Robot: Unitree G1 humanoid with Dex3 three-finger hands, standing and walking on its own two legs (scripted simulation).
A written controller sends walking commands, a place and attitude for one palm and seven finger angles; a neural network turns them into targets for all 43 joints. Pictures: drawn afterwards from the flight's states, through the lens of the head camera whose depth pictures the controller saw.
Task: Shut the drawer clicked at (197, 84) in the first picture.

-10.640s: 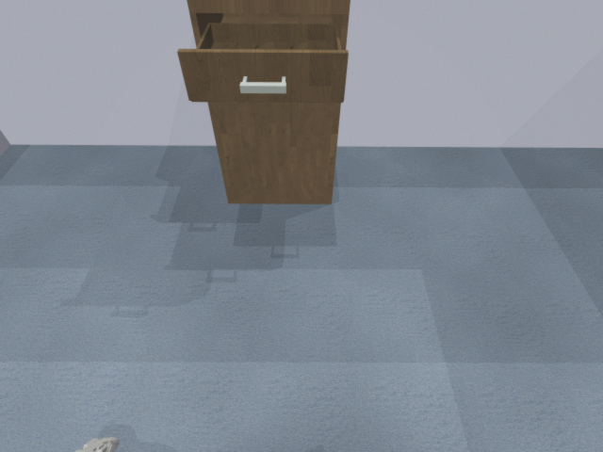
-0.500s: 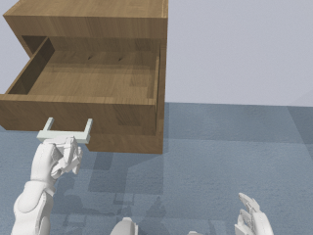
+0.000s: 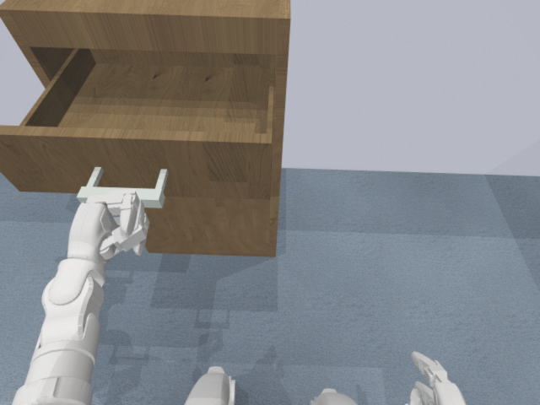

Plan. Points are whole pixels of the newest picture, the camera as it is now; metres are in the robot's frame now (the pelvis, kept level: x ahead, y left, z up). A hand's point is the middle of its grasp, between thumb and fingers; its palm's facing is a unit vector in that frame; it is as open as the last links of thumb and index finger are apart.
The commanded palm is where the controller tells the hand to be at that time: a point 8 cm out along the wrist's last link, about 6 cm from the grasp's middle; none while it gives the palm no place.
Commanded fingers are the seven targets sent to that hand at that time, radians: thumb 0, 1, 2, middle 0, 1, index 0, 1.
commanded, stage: push the drawer shut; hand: left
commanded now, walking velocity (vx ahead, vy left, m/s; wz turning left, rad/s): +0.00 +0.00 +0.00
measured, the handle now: (126, 186) +0.43 +0.24 +0.06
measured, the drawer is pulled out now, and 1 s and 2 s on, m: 0.23 0.10 0.00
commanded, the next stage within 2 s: none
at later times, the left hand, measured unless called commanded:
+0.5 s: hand (153, 194) +0.41 +0.19 +0.06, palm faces -0.03 -1.00 -0.04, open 3.1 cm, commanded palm +0.40 +0.24 +0.06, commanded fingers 0.00 0.90 0.90 -1.40 -1.60 -1.40 -1.60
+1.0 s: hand (162, 162) +0.48 +0.19 +0.06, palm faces -0.02 -1.00 -0.03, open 3.0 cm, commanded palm +0.47 +0.24 +0.06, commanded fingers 0.00 0.90 0.90 -1.40 -1.60 -1.40 -1.60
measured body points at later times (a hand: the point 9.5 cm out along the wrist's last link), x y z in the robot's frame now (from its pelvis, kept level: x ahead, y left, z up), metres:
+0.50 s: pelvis +0.00 +0.01 +0.00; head +0.08 +0.01 +0.44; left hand +0.40 +0.25 +0.07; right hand +0.09 -0.25 -0.11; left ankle +0.07 +0.14 -0.67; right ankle -0.01 -0.13 -0.67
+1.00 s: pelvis +0.00 +0.00 -0.02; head +0.11 +0.01 +0.42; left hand +0.47 +0.25 +0.07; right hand +0.05 -0.26 -0.13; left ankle +0.07 +0.14 -0.67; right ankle -0.01 -0.13 -0.67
